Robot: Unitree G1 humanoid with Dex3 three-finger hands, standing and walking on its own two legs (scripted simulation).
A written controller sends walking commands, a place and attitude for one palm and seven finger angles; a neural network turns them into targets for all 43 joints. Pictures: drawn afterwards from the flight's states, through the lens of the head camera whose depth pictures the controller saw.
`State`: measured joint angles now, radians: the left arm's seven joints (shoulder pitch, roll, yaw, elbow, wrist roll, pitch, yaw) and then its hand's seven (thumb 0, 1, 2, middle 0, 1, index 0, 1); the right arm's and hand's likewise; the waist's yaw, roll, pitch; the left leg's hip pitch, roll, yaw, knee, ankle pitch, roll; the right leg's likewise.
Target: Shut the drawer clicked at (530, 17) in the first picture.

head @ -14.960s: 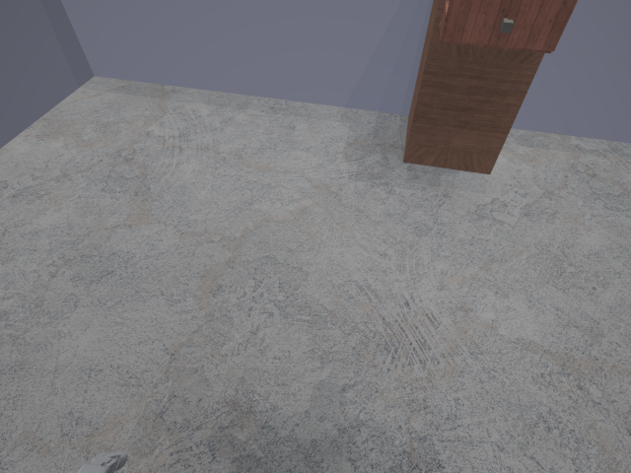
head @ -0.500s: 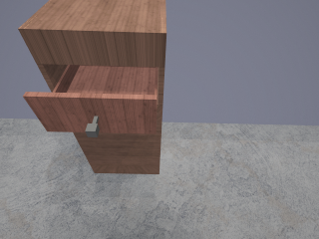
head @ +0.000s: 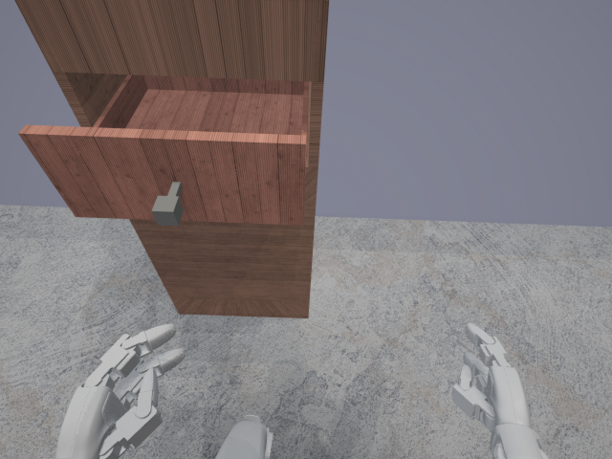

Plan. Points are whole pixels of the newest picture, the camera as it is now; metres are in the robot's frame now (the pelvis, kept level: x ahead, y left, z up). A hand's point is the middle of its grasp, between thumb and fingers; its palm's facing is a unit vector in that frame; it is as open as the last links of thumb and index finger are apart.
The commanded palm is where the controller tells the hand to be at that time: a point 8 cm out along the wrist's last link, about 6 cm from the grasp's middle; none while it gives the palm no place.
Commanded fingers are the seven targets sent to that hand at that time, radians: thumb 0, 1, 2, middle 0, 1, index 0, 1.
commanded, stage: raise the hand and make a fist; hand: left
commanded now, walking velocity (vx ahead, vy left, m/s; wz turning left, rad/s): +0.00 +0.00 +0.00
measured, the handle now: (171, 202) +0.43 +0.25 +0.08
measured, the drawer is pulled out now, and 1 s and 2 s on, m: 0.16 0.16 0.16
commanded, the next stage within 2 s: bring the fist close to the handle in 1.48 s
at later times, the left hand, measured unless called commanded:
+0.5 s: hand (140, 353) +0.20 +0.19 +0.11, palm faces +0.04 -1.00 -0.06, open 3.5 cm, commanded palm +0.18 +0.24 +0.11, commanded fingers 0.00 0.90 0.90 -1.14 -1.32 -1.14 -1.32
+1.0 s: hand (126, 301) +0.23 +0.20 +0.16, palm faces +0.06 -1.00 -0.06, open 3.2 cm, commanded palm +0.21 +0.25 +0.17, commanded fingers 0.00 0.90 0.90 -1.40 -1.60 -1.40 -1.60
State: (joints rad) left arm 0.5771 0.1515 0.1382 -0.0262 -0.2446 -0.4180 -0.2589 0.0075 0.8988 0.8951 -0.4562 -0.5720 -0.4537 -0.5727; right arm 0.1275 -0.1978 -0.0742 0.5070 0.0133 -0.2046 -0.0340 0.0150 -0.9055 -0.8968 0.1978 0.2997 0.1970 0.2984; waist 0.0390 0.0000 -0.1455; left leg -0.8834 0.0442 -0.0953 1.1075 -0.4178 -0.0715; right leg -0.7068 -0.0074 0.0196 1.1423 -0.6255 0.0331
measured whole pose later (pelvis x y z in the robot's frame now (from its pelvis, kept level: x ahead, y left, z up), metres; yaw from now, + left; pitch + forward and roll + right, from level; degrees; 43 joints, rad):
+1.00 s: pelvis +0.01 +0.01 +0.05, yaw +1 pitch +4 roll -2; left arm 0.33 0.25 0.18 -0.20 -0.28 -0.11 -0.20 0.01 0.90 0.90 -1.38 -1.57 -1.37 -1.57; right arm 0.23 -0.21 0.05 0.54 0.03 -0.22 -0.07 0.02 -0.90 -0.90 0.20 0.30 0.20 0.30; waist 0.03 0.06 -0.09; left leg -0.60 0.04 -0.10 0.85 -0.32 -0.05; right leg -0.40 -0.02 0.00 0.82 -0.50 0.04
